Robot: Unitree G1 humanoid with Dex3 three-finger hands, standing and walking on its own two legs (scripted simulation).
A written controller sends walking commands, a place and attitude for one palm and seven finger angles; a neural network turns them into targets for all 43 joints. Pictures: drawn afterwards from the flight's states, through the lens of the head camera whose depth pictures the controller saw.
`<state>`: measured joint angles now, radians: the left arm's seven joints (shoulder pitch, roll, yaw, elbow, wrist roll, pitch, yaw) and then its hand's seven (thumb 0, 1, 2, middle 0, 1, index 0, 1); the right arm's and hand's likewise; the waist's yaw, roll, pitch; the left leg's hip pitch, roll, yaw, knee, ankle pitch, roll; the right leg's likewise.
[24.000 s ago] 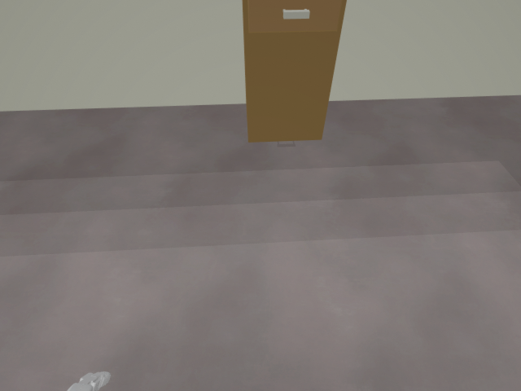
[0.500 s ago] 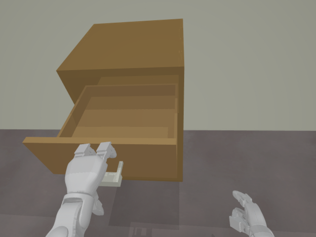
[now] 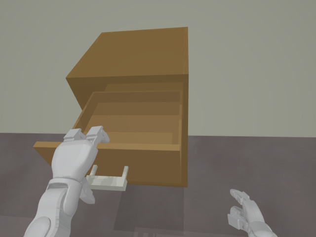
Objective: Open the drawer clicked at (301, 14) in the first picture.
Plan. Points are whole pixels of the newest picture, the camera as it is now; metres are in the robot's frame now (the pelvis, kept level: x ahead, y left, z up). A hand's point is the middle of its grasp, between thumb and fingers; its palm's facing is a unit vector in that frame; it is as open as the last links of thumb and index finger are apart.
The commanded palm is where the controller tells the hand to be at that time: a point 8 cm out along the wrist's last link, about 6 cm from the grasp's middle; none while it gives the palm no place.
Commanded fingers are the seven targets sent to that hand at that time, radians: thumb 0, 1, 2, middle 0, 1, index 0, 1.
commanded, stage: lift the hand off the handle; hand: left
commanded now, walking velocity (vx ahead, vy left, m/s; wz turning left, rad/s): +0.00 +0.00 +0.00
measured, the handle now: (108, 175) +0.28 +0.21 -0.02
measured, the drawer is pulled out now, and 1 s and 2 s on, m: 0.30 0.30 0.30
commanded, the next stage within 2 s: draw the hand back to the body in 0.28 s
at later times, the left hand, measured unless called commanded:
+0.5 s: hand (87, 164) +0.23 +0.20 +0.12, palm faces +0.10 -0.13 -0.99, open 13.8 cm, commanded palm +0.19 +0.21 +0.18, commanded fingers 0.00 -0.50 0.30 -0.30 -1.20 -0.30 -1.20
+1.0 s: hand (63, 170) +0.20 +0.24 +0.13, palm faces +0.11 -0.08 -0.99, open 13.8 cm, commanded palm +0.17 +0.24 +0.18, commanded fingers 0.00 -0.43 0.33 -0.29 -1.15 -0.29 -1.15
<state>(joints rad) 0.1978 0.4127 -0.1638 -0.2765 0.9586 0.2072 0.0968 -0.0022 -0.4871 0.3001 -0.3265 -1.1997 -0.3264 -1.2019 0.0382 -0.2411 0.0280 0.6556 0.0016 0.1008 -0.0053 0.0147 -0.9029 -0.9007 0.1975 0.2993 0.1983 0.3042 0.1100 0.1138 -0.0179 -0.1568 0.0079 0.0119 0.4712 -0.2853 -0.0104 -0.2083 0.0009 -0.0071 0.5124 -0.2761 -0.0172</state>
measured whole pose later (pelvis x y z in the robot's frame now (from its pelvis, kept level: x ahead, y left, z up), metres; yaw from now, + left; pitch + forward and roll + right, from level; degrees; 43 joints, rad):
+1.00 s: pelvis +0.00 +0.01 +0.00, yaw +0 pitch -2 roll +0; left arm 0.34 0.50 0.00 -0.42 0.87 0.12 0.05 0.00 -0.49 0.30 -0.33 -1.20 -0.32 -1.20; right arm 0.05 -0.26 0.03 0.63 0.01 0.10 0.00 0.01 -0.90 -0.90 0.20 0.30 0.20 0.30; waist 0.12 0.12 0.01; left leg -0.13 0.01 0.01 0.43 -0.26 0.00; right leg -0.17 0.00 -0.01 0.45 -0.24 -0.01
